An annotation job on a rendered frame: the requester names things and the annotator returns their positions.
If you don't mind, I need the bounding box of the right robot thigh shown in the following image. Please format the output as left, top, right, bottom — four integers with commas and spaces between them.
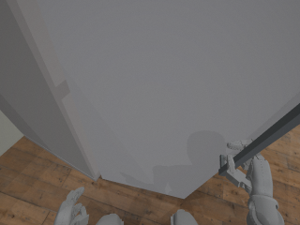
170, 211, 198, 225

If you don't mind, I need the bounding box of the robot thigh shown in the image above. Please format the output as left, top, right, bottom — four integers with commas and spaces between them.
96, 215, 124, 225
170, 211, 198, 225

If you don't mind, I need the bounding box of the fridge door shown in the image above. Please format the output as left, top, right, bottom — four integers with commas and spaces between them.
37, 0, 300, 199

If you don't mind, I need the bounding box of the handle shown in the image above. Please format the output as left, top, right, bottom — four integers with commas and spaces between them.
218, 103, 300, 176

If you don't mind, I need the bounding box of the left robot hand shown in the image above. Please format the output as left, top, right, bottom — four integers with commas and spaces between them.
53, 187, 89, 225

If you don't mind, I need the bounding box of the right robot hand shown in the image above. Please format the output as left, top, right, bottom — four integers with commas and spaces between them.
223, 139, 273, 198

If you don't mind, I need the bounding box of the left robot thigh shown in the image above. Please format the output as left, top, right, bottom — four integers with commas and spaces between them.
96, 215, 124, 225

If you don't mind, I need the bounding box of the robot right forearm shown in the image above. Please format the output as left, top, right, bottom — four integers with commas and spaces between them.
247, 194, 285, 225

